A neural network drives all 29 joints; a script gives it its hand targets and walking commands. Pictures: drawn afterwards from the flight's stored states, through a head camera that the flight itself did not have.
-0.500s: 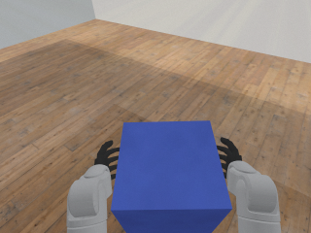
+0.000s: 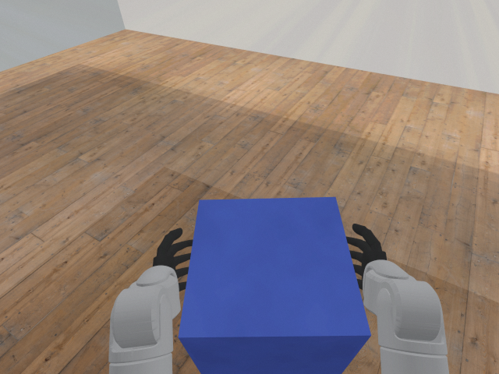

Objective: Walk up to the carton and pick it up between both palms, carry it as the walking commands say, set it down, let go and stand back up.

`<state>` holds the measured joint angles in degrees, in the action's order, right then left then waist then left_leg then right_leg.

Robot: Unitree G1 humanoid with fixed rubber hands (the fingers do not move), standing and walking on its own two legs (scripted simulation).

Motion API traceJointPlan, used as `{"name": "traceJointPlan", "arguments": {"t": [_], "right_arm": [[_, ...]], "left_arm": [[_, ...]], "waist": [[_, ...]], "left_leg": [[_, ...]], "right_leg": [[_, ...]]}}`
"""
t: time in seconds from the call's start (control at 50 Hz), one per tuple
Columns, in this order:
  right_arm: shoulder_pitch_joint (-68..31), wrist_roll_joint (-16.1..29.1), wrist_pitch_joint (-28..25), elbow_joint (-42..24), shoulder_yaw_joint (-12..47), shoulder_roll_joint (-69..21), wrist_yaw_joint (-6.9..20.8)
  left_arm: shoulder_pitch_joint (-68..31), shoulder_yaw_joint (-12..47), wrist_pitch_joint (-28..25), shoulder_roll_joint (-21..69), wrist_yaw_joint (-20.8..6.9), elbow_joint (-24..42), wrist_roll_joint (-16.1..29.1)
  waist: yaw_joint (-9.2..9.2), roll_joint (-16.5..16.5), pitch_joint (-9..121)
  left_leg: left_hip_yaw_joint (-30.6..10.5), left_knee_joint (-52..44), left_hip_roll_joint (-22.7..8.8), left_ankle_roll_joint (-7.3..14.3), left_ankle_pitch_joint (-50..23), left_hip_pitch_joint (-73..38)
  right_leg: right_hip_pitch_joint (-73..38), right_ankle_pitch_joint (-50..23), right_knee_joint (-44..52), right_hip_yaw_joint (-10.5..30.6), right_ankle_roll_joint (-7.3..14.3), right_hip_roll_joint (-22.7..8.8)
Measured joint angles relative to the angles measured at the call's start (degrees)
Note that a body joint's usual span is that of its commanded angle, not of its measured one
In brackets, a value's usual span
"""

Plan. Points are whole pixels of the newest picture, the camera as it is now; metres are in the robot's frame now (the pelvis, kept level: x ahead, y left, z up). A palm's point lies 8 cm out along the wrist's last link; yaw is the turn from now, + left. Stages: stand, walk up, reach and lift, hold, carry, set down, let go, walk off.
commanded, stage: carry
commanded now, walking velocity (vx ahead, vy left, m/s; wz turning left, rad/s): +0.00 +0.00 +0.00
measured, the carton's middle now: (268, 296) +0.26 -0.01 +0.02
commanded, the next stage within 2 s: hold in 1.94 s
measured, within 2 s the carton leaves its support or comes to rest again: neither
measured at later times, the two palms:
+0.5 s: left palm (146, 291) +0.24 +0.17 +0.08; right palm (355, 277) +0.25 -0.13 +0.08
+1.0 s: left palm (149, 270) +0.28 +0.17 +0.08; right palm (345, 258) +0.29 -0.13 +0.08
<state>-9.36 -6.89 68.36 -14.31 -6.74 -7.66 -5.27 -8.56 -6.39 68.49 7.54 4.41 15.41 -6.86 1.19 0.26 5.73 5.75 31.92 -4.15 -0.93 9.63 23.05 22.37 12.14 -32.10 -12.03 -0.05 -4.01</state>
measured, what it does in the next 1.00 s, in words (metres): stands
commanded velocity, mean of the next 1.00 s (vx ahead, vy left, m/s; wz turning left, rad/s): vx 0.00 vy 0.00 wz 0.00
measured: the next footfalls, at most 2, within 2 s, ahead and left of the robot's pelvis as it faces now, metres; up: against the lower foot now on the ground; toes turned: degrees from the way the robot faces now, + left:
none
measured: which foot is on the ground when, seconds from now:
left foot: down 0.00-1.00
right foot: down 0.00-1.00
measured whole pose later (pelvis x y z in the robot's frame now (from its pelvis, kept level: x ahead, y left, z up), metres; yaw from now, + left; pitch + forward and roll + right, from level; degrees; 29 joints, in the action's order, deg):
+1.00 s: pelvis +0.02 +0.02 +0.01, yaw +2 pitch +4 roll +0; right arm -9.2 -7.5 61.9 -10.2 -6.9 -7.6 -4.6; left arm -8.5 -6.7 62.2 7.6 4.1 11.2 -7.1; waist 0.1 -0.3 6.5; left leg 4.3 31.0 -1.6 0.6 13.2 21.4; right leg 22.8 10.3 -29.7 -11.3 1.4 -4.6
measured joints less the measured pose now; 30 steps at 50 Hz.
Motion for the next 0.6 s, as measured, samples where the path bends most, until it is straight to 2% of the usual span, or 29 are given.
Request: {"name": "traceJointPlan", "arguments": {"t": [0.04, 0.1, 0.14, 0.2, 0.26, 0.34, 0.6], "right_arm": [[-0.9, 0.0, -0.7, 1.1, -0.4, -0.1, 0.1], [-1.1, -0.3, -0.7, 1.6, -0.6, -0.1, 0.2], [-1.1, -0.4, -0.4, 1.2, -0.4, -0.1, 0.2], [-0.7, -0.3, -0.6, 0.5, -0.2, -0.1, 0.1], [-0.6, -0.9, -1.7, 2.5, -0.4, -0.1, 0.4], [-0.3, -0.7, -2.5, 2.5, -0.4, 0.0, 0.5], [-0.4, -0.7, -3.9, 2.8, -0.1, -0.1, 0.5]], "left_arm": [[-0.2, -0.3, -0.8, 0.1, -0.2, -0.6, -0.4], [-0.2, -0.3, -1.2, 0.1, -0.3, -1.3, -0.4], [-0.1, -0.3, -1.0, 0.1, -0.3, -0.9, -0.3], [-0.6, -0.5, -0.9, 0.1, -0.2, -0.6, -0.1], [-0.8, -0.5, -1.8, 0.1, -0.4, -2.8, -0.4], [-0.4, -0.2, -2.4, 0.1, -0.3, -2.6, -0.5], [-0.1, -0.4, -3.9, 0.1, -0.3, -2.5, -0.3]], "waist": [[-0.90, -0.7, -0.1], [-1.73, -0.8, 0.3], [-1.80, -1.3, 0.7], [-1.41, -0.6, 0.6], [-1.00, -0.1, 1.0], [-0.76, 0.1, 0.7], [-1.27, -0.6, 0.8]], "left_leg": [[-0.2, 0.7, -0.3, -0.2, 1.2, 0.6], [-0.5, 2.9, 0.0, 0.9, 6.2, 1.4], [-0.6, 3.2, -0.1, 1.9, 5.8, 0.5], [-0.8, 1.0, 0.2, 1.0, 1.4, 0.1], [-1.0, -0.1, 0.7, 0.7, 1.2, 0.1], [-1.1, -0.9, 1.3, 1.0, 0.6, 0.2], [-1.4, -1.2, 2.1, 1.6, 0.9, 0.3]], "right_leg": [[0.4, -2.7, 0.3, -0.2, 2.5, 0.4], [0.7, -2.9, 1.2, -0.5, 3.9, 0.4], [1.1, -3.3, 1.7, -0.9, 3.8, 0.7], [1.5, -3.9, 2.2, -1.3, 3.5, 0.4], [1.3, -4.7, 3.5, -1.5, 2.7, 0.1], [1.6, -5.1, 3.8, -1.2, 2.5, -0.3], [1.7, -5.1, 4.1, 0.0, 2.1, -0.3]]}}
